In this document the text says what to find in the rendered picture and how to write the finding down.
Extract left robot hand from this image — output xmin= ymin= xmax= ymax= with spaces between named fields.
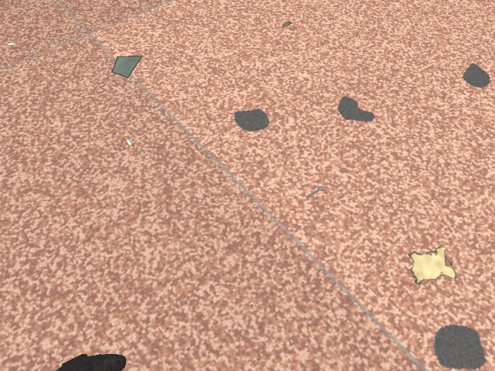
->
xmin=56 ymin=354 xmax=126 ymax=371

